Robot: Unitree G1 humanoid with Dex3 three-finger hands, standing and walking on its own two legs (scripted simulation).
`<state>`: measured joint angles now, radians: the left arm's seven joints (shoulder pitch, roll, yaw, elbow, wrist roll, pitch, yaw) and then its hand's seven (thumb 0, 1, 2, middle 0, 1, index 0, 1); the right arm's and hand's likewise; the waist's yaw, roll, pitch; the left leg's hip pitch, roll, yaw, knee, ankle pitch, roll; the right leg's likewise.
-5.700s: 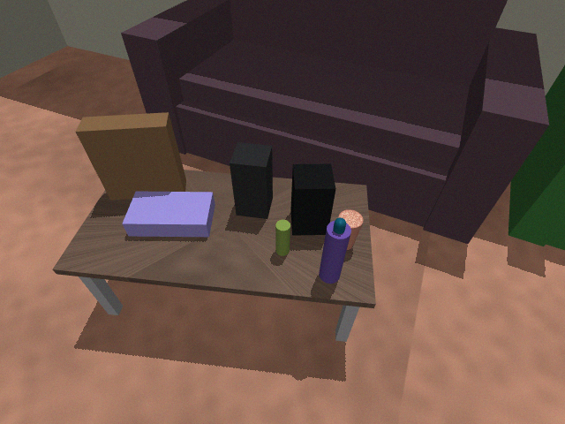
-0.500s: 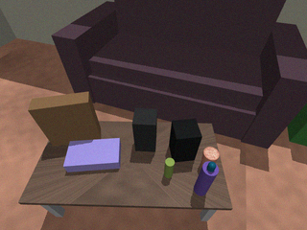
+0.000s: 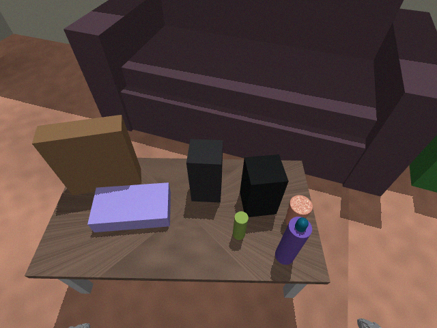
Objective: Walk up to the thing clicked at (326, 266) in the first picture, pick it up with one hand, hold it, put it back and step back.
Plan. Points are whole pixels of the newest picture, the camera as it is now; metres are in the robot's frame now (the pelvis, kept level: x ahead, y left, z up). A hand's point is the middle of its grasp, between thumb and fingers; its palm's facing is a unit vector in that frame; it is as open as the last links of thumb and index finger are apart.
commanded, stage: go down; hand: right
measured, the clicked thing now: (293, 240) +0.41 -0.21 -0.29
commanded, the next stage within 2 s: none
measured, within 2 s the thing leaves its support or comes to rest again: neither
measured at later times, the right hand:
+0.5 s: hand out of the picture +0.16 -0.28 -0.15, palm faces +0.06 +0.95 -0.31, open 17.1 cm
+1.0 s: hand out of the picture +0.17 -0.29 -0.14, palm faces +0.09 +0.95 -0.31, open 17.5 cm
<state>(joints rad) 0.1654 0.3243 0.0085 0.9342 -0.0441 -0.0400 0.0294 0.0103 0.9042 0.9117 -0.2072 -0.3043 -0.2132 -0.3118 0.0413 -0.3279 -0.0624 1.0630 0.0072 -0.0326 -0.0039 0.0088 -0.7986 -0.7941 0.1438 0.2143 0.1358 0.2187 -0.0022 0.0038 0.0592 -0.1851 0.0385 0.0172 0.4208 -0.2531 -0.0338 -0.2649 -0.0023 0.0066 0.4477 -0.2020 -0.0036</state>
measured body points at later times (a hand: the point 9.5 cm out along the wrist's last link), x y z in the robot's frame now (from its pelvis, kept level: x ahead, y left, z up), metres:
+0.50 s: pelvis +0.01 +0.00 -0.03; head +0.07 -0.01 +0.42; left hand +0.14 +0.27 -0.13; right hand +0.16 -0.33 -0.13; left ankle -0.02 +0.14 -0.74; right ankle +0.02 -0.12 -0.74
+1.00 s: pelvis +0.02 +0.00 -0.05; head +0.07 -0.02 +0.40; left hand +0.17 +0.26 -0.13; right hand +0.16 -0.34 -0.12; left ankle -0.02 +0.14 -0.74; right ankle +0.02 -0.12 -0.74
